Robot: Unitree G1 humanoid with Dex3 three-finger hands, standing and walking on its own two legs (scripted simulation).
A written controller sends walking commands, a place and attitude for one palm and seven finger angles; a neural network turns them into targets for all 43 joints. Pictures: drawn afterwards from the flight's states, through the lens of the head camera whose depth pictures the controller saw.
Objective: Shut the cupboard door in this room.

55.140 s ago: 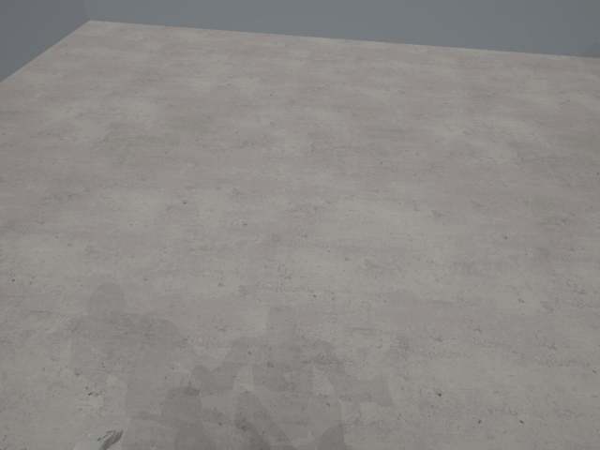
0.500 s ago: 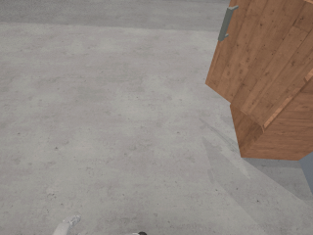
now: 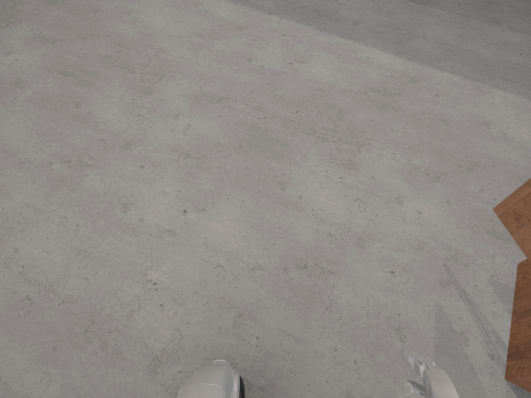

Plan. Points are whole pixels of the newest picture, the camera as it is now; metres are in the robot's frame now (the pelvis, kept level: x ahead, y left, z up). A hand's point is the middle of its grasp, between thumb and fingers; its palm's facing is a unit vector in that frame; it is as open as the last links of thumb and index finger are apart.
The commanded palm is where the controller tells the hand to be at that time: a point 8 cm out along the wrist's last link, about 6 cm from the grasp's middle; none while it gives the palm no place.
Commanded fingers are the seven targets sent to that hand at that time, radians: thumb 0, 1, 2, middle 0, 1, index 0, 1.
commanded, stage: walk to a spot facing it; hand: left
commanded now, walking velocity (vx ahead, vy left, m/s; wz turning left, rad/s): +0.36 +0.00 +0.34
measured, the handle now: out of the picture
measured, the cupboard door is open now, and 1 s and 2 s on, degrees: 42 42 42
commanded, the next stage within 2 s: turn to face it in 0.26 s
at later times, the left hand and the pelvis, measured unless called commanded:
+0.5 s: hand (194, 263) +0.34 +0.17 -0.14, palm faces +0.04 -0.98 -0.21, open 7.4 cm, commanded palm none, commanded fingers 0.00 0.90 0.90 -0.20 -0.30 -0.20 -0.30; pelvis +0.22 -0.02 +0.01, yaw +5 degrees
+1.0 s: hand (173, 235) +0.40 +0.22 -0.14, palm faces -0.09 -0.98 -0.18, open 7.4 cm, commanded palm none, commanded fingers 0.00 0.90 0.90 -0.20 -0.30 -0.20 -0.30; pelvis +0.31 +0.03 +0.03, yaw -10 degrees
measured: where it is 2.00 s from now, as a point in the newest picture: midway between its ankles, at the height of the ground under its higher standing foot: (258, 329)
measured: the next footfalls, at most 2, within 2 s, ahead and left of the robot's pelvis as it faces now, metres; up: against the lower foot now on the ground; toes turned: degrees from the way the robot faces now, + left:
right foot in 0.44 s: +0.35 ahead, -0.12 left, +0.00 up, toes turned +1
left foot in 0.82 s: +0.35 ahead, +0.13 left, +0.00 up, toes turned -2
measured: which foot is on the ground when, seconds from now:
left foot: down 0.00-0.44, up 0.46-0.80, down 0.82-1.00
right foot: up 0.00-0.42, down 0.44-0.82, up 0.84-1.00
